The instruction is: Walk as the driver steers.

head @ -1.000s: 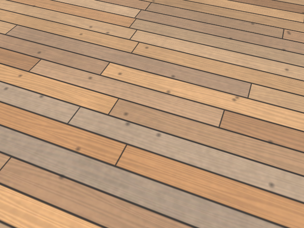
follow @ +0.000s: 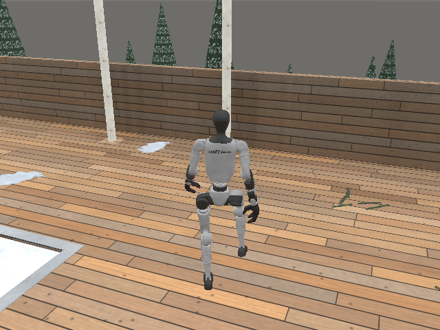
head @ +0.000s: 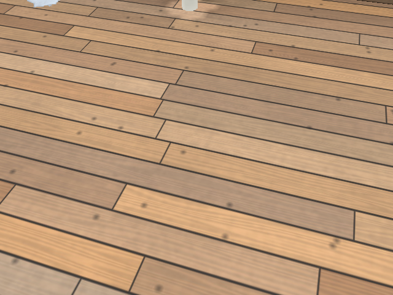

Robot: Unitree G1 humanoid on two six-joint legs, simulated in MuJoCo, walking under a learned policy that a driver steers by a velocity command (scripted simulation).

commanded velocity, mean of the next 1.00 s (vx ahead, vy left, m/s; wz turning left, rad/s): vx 0.99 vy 0.00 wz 0.01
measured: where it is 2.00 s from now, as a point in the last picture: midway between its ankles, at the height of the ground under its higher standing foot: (177, 140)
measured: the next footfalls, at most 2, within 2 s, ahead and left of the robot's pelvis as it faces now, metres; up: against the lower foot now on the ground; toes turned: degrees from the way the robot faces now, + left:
right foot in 0.20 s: +0.44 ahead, -0.13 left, +0.00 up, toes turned -1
left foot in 0.72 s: +0.91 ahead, +0.09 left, +0.00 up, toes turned +2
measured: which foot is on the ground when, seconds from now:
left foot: down 0.00-0.22, up 0.24-0.70, down 0.72-1.00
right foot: up 0.00-0.18, down 0.20-0.72, up 0.74-1.00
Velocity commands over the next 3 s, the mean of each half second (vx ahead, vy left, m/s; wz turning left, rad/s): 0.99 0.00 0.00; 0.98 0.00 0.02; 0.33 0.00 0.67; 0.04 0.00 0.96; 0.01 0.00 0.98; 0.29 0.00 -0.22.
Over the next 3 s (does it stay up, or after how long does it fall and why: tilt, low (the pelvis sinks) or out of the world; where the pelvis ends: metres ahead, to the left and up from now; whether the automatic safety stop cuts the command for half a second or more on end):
stays up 1.24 0.14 0.01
